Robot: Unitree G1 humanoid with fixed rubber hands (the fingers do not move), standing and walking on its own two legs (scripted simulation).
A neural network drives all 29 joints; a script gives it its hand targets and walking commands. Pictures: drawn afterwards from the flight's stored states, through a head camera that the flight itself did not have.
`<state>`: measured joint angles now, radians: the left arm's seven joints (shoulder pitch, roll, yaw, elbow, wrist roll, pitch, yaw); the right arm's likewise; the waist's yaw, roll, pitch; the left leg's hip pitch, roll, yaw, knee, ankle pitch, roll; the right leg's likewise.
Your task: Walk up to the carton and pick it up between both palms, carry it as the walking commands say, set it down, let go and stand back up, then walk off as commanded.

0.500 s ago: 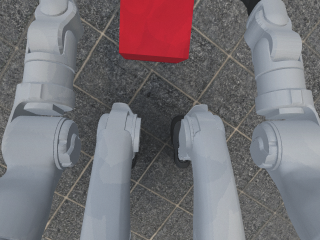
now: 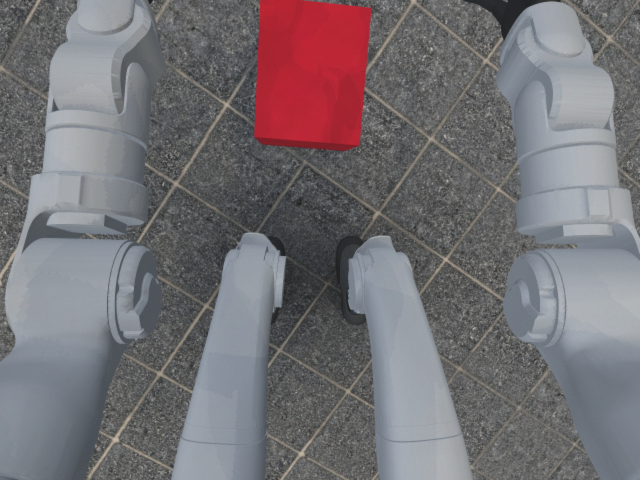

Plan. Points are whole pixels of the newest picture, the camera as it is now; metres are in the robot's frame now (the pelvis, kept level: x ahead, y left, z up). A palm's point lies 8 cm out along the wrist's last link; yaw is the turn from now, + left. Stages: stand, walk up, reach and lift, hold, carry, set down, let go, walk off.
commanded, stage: set down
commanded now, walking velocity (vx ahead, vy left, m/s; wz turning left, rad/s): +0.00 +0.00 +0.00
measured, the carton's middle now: (309, 85) +0.56 +0.01 -0.51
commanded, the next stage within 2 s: let go in 0.26 s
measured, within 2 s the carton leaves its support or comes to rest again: neither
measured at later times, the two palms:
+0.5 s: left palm (22, 29) +0.48 +0.23 -0.04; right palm (596, 48) +0.49 -0.19 -0.04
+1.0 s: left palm out of the picture +0.33 +0.25 +0.08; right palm out of the picture +0.33 -0.24 +0.08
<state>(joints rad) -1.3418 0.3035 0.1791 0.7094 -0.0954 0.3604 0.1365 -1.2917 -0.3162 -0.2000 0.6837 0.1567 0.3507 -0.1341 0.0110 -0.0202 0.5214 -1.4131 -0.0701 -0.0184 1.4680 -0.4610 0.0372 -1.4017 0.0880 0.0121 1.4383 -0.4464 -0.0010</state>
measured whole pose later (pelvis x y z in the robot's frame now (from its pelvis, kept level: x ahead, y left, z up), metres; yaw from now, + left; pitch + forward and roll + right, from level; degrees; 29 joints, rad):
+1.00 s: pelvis +0.12 +0.00 +0.16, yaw +1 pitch +13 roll -1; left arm -0.02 0.22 0.12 0.58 -0.06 0.05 -0.02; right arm 0.02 -0.18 -0.16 0.56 0.00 0.05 0.06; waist 0.01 -0.02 -0.03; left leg -0.54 -0.07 -0.05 0.62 -0.30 0.04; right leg -0.53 0.06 0.06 0.60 -0.29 -0.01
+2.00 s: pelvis +0.12 +0.00 +0.17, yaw +1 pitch -3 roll +0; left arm 0.17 0.22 0.10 0.58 -0.06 0.04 0.01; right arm 0.18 -0.29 -0.13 0.63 -0.03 0.03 0.00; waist 0.01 -0.02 0.06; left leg -0.15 -0.07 -0.05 0.51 -0.30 0.04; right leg -0.16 0.05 0.07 0.51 -0.29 -0.01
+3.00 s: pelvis +0.12 +0.00 +0.17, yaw +1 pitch -4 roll +0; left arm 0.17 0.22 0.10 0.62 -0.06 0.01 0.01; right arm 0.18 -0.29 -0.13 0.70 -0.03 -0.01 0.00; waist 0.01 -0.02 0.02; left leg -0.15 -0.07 -0.05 0.51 -0.29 0.04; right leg -0.16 0.05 0.07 0.52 -0.29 -0.02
